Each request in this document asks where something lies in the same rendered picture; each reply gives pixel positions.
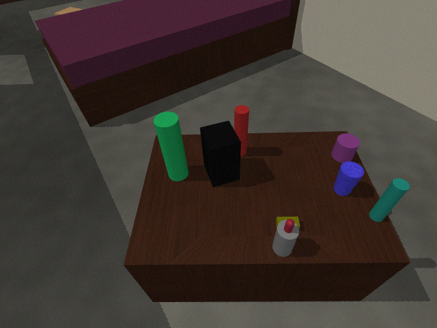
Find bed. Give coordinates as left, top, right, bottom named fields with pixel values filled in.
left=35, top=0, right=300, bottom=127

